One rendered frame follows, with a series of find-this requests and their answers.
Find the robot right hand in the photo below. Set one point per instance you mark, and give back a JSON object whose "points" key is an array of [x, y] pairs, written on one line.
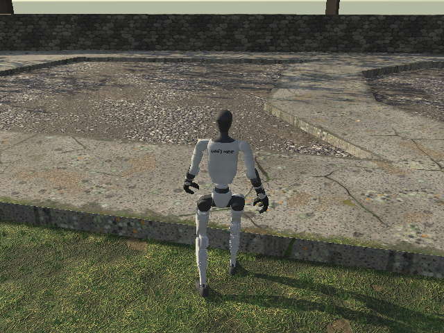
{"points": [[264, 203]]}

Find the right robot forearm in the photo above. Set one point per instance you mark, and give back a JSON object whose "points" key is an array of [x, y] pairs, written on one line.
{"points": [[256, 182]]}

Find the right robot upper arm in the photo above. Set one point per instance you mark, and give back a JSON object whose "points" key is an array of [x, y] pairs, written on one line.
{"points": [[248, 158]]}

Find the left robot upper arm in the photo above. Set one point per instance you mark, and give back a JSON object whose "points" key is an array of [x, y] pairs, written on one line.
{"points": [[197, 156]]}

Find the left robot forearm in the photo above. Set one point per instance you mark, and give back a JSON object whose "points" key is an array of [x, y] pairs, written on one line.
{"points": [[189, 177]]}

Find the right robot thigh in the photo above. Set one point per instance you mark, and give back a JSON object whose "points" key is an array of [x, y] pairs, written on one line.
{"points": [[237, 207]]}

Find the robot torso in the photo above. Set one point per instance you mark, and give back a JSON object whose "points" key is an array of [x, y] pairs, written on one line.
{"points": [[222, 161]]}

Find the robot left hand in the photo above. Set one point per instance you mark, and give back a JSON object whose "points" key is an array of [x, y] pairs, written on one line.
{"points": [[186, 187]]}

